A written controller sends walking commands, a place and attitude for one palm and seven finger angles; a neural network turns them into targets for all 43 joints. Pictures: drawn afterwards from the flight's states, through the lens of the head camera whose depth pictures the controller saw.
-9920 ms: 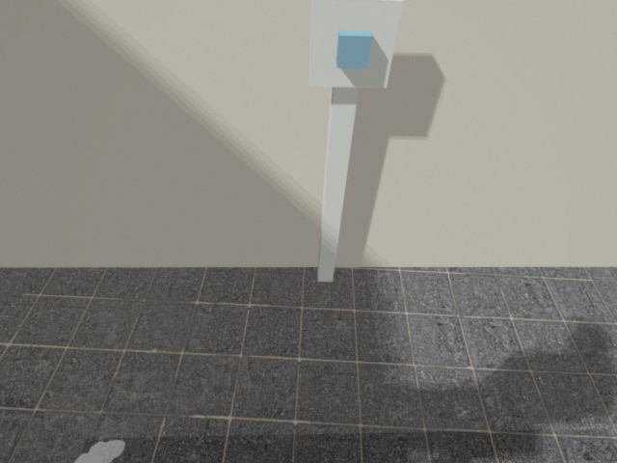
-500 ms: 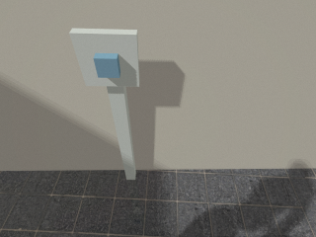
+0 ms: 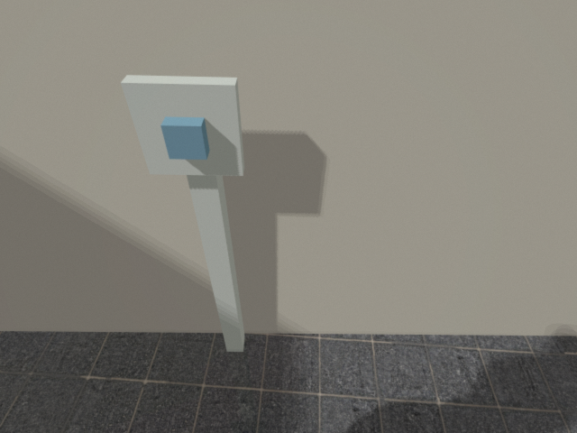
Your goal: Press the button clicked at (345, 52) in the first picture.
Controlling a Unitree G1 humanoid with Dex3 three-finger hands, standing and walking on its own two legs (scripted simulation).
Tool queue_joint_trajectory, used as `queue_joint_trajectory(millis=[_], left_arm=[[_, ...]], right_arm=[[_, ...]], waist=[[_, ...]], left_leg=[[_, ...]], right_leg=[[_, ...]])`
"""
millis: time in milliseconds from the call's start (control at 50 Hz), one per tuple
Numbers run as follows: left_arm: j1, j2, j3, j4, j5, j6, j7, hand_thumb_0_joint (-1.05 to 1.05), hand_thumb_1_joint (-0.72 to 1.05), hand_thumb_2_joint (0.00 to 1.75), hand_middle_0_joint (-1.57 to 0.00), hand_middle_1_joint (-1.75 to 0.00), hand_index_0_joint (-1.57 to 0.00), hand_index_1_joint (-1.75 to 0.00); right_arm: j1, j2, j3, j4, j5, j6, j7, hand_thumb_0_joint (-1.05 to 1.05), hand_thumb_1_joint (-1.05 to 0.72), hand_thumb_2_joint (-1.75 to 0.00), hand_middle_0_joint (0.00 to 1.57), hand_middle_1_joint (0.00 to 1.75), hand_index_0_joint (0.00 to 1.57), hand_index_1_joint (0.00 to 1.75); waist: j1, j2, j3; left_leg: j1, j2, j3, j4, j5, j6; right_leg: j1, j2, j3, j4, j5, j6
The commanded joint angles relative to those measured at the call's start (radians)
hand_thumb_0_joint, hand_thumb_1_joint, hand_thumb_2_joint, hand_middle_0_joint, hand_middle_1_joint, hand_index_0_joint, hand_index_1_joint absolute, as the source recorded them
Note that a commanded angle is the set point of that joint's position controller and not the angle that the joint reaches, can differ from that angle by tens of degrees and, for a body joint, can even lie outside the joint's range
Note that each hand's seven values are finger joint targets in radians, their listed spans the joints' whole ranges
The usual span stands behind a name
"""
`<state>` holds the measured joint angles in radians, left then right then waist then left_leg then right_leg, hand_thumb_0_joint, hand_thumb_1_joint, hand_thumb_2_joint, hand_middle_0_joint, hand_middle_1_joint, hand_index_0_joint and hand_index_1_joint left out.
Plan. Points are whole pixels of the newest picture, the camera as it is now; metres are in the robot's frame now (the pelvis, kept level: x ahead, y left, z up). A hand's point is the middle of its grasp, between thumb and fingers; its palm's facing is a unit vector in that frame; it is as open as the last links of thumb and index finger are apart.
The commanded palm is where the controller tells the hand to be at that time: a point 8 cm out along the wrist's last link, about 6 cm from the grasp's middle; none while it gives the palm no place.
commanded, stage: look again from close up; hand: left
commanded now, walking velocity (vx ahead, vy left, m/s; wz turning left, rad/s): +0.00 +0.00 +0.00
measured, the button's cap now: (186, 137) +0.54 +0.21 +0.15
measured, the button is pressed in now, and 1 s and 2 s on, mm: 0 0 0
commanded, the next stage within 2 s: shuffle to correct the standing spot in 0.02 s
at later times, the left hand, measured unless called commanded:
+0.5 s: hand out of the picture -0.04 +0.16 -0.19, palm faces +0.04 -0.99 -0.12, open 7.4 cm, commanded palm none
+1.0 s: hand out of the picture +0.12 +0.17 -0.18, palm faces +0.09 -0.98 -0.19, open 7.2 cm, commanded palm none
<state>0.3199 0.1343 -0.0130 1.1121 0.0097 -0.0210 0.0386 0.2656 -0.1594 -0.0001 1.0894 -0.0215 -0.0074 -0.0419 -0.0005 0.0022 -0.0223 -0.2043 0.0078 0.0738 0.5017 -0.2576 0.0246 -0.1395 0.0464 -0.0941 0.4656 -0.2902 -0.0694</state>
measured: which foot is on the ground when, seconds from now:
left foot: down 0.00-0.78, up 0.80-1.00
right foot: down 0.00-0.46, up 0.48-0.70, down 0.72-1.00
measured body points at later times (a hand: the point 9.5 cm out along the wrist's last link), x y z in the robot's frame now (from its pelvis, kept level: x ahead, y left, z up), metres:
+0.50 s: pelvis +0.03 +0.01 -0.01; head +0.03 +0.03 +0.44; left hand -0.04 +0.21 -0.17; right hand -0.03 -0.19 -0.16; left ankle +0.01 +0.10 -0.74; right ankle -0.02 -0.07 -0.73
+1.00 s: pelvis +0.04 -0.01 -0.01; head +0.06 +0.00 +0.44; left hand +0.11 +0.22 -0.16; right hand +0.08 -0.24 -0.16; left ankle +0.04 +0.08 -0.73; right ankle +0.11 -0.13 -0.74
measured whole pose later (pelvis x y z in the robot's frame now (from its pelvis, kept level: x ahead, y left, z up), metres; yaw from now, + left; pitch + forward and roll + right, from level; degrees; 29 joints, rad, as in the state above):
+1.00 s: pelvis +0.04 -0.01 -0.01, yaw +3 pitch -2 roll +0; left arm 0.17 0.16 0.04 0.99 0.02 0.00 0.05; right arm 0.24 -0.15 -0.04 1.06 -0.01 0.02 -0.03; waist 0.00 -0.02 0.07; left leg -0.30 0.00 0.09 0.71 -0.45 -0.02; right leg -0.32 -0.07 -0.13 0.56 -0.21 -0.01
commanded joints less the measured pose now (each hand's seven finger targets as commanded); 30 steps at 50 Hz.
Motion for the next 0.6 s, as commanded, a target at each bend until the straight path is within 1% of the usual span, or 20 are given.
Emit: queue_joint_trajectory(millis=[0,40,100,140,180,240,260,300,340,360,380,400,420,440,460,480,520,540,560,580], left_arm=[[0.070,0.090,0.016,-0.023,0.002,-0.020,0.006,0.00,0.90,0.90,-0.20,-0.30,-0.20,-0.30],[0.077,0.089,0.015,-0.024,0.002,-0.021,0.005,0.00,0.90,0.90,-0.20,-0.30,-0.20,-0.30],[0.087,0.085,0.014,-0.023,0.002,-0.019,0.005,0.00,0.90,0.90,-0.20,-0.30,-0.20,-0.30],[0.101,0.081,0.018,-0.013,0.005,-0.015,0.001,0.00,0.90,0.90,-0.20,-0.30,-0.20,-0.30],[0.118,0.086,0.026,-0.016,0.009,-0.009,-0.002,0.00,0.90,0.90,-0.20,-0.30,-0.20,-0.30],[0.140,0.093,0.038,-0.019,0.008,-0.005,-0.005,0.00,0.90,0.90,-0.20,-0.30,-0.20,-0.30],[0.152,0.099,0.042,-0.021,0.008,-0.004,-0.005,0.00,0.90,0.90,-0.20,-0.30,-0.20,-0.30],[0.163,0.100,0.049,-0.028,0.008,-0.006,-0.003,0.00,0.90,0.90,-0.20,-0.30,-0.20,-0.30],[0.162,0.091,0.052,-0.030,0.008,-0.009,-0.005,0.00,0.90,0.90,-0.20,-0.30,-0.20,-0.30],[0.158,0.085,0.049,-0.031,0.008,-0.009,-0.006,0.00,0.90,0.90,-0.20,-0.30,-0.20,-0.30],[0.159,0.065,0.048,-0.030,0.010,-0.010,-0.009,0.00,0.90,0.90,-0.20,-0.30,-0.20,-0.30],[0.155,0.050,0.044,-0.032,0.012,-0.010,-0.012,0.00,0.90,0.90,-0.20,-0.30,-0.20,-0.30],[0.148,0.032,0.040,-0.038,0.013,-0.012,-0.016,0.00,0.90,0.90,-0.20,-0.30,-0.20,-0.30],[0.105,0.019,0.034,-0.056,0.021,-0.015,-0.019,0.00,0.90,0.90,-0.20,-0.30,-0.20,-0.30],[0.055,0.029,0.034,-0.076,0.024,-0.015,-0.023,0.00,0.90,0.90,-0.20,-0.30,-0.20,-0.30],[0.035,0.033,0.041,-0.087,0.026,-0.015,-0.027,0.00,0.90,0.90,-0.20,-0.30,-0.20,-0.30],[0.011,0.022,0.045,-0.095,0.022,-0.019,-0.035,0.00,0.90,0.90,-0.20,-0.30,-0.20,-0.30],[0.013,0.002,0.043,-0.095,0.018,-0.018,-0.037,0.00,0.90,0.90,-0.20,-0.30,-0.20,-0.30],[-0.001,-0.008,0.040,-0.100,0.016,-0.016,-0.038,0.00,0.90,0.90,-0.20,-0.30,-0.20,-0.30],[-0.005,-0.024,0.036,-0.101,0.013,-0.012,-0.036,0.00,0.90,0.90,-0.20,-0.30,-0.20,-0.30]], right_arm=[[0.082,-0.062,0.001,-0.014,0.007,-0.015,0.005,0.00,-0.90,-0.90,0.20,0.30,0.20,0.30],[0.078,-0.062,0.002,-0.011,0.007,-0.014,0.005,0.00,-0.90,-0.90,0.20,0.30,0.20,0.30],[0.077,-0.063,0.004,-0.004,0.007,-0.014,0.007,0.00,-0.90,-0.90,0.20,0.30,0.20,0.30],[0.091,-0.065,0.004,0.006,0.003,-0.010,0.009,0.00,-0.90,-0.90,0.20,0.30,0.20,0.30],[0.102,-0.063,0.000,0.007,-0.002,-0.007,0.013,0.00,-0.90,-0.90,0.20,0.30,0.20,0.30],[0.108,-0.046,-0.003,0.001,-0.005,-0.004,0.018,0.00,-0.90,-0.90,0.20,0.30,0.20,0.30],[0.112,-0.040,-0.003,0.001,-0.005,-0.004,0.019,0.00,-0.90,-0.90,0.20,0.30,0.20,0.30],[0.125,-0.021,-0.004,-0.001,-0.005,-0.009,0.020,0.00,-0.90,-0.90,0.20,0.30,0.20,0.30],[0.147,-0.008,-0.003,0.005,-0.004,-0.018,0.021,0.00,-0.90,-0.90,0.20,0.30,0.20,0.30],[0.171,-0.007,-0.004,0.014,-0.003,-0.020,0.021,0.00,-0.90,-0.90,0.20,0.30,0.20,0.30],[0.195,-0.013,-0.006,0.022,-0.003,-0.026,0.019,0.00,-0.90,-0.90,0.20,0.30,0.20,0.30],[0.233,-0.031,-0.010,0.036,-0.003,-0.032,0.015,0.00,-0.90,-0.90,0.20,0.30,0.20,0.30],[0.281,-0.065,-0.019,0.051,-0.004,-0.036,0.008,0.00,-0.90,-0.90,0.20,0.30,0.20,0.30],[0.321,-0.095,-0.029,0.064,-0.007,-0.038,-0.002,0.00,-0.90,-0.90,0.20,0.30,0.20,0.30],[0.344,-0.094,-0.032,0.066,-0.008,-0.041,-0.005,0.00,-0.90,-0.90,0.20,0.30,0.20,0.30],[0.347,-0.083,-0.028,0.063,-0.009,-0.049,-0.007,0.00,-0.90,-0.90,0.20,0.30,0.20,0.30],[0.322,-0.068,-0.025,0.055,-0.008,-0.063,-0.006,0.00,-0.90,-0.90,0.20,0.30,0.20,0.30],[0.297,-0.068,-0.023,0.048,-0.007,-0.066,-0.006,0.00,-0.90,-0.90,0.20,0.30,0.20,0.30],[0.284,-0.058,-0.020,0.042,-0.008,-0.067,-0.008,0.00,-0.90,-0.90,0.20,0.30,0.20,0.30],[0.263,-0.064,-0.018,0.039,-0.010,-0.065,-0.010,0.00,-0.90,-0.90,0.20,0.30,0.20,0.30]], waist=[[-0.012,-0.005,0.088],[-0.011,-0.010,0.091],[-0.007,0.011,0.111],[-0.005,0.001,0.126],[-0.003,-0.029,0.139],[0.001,-0.086,0.192],[0.002,-0.098,0.191],[0.000,-0.092,0.199],[-0.010,-0.038,0.203],[-0.017,-0.016,0.205],[-0.023,0.036,0.203],[-0.032,0.116,0.193],[-0.041,0.192,0.173],[-0.056,0.224,0.192],[-0.072,0.197,0.204],[-0.067,0.140,0.183],[-0.052,0.056,0.138],[-0.039,0.066,0.115],[-0.035,0.044,0.108],[-0.025,0.055,0.092]], left_leg=[[0.002,0.099,-0.109,-0.104,0.127,0.007],[-0.002,0.095,-0.109,-0.114,0.108,0.006],[-0.010,0.094,-0.112,-0.131,0.087,0.006],[-0.039,0.085,-0.108,-0.125,-0.043,0.009],[-0.081,0.070,-0.096,-0.099,-0.135,0.015],[-0.153,0.037,-0.057,-0.016,-0.164,0.010],[-0.168,0.031,-0.039,0.022,-0.160,0.010],[-0.172,0.027,-0.017,0.071,-0.133,0.012],[-0.130,0.035,-0.016,0.030,-0.115,0.018],[-0.110,0.044,-0.032,-0.003,-0.119,0.023],[-0.084,0.066,-0.069,-0.048,-0.110,0.034],[-0.046,0.126,-0.161,-0.116,-0.111,0.061],[0.012,0.228,-0.315,-0.200,-0.134,0.120],[0.070,0.314,-0.438,-0.263,-0.088,0.184],[0.113,0.361,-0.478,-0.286,0.016,0.232],[0.134,0.375,-0.465,-0.281,0.121,0.249],[0.136,0.351,-0.380,-0.244,0.301,0.245],[0.123,0.324,-0.308,-0.235,0.365,0.228],[0.100,0.301,-0.258,-0.221,0.460,0.211],[0.070,0.275,-0.200,-0.203,0.532,0.190]], right_leg=[[-0.070,-0.165,0.171,-0.135,0.199,0.011],[-0.067,-0.169,0.174,-0.145,0.180,0.009],[-0.080,-0.167,0.173,-0.156,0.121,0.007],[-0.092,-0.159,0.178,-0.162,-0.057,-0.002],[-0.103,-0.163,0.196,-0.177,-0.195,-0.015],[-0.134,-0.193,0.253,-0.221,-0.336,-0.047],[-0.129,-0.209,0.274,-0.240,-0.370,-0.058],[-0.143,-0.235,0.296,-0.252,-0.366,-0.081],[-0.168,-0.220,0.255,-0.206,-0.299,-0.085],[-0.180,-0.187,0.215,-0.163,-0.273,-0.076],[-0.198,-0.153,0.175,-0.101,-0.224,-0.063],[-0.233,-0.106,0.116,-0.002,-0.173,-0.041],[-0.296,-0.057,0.033,0.148,-0.126,-0.012],[-0.404,-0.033,-0.003,0.277,-0.167,0.003],[-0.491,-0.052,0.023,0.420,-0.240,0.002],[-0.535,-0.085,0.059,0.515,-0.233,0.003],[-0.527,-0.118,0.075,0.552,-0.175,0.018],[-0.492,-0.124,0.065,0.526,-0.143,0.028],[-0.445,-0.122,0.052,0.464,-0.124,0.034],[-0.373,-0.117,0.038,0.386,-0.103,0.040]])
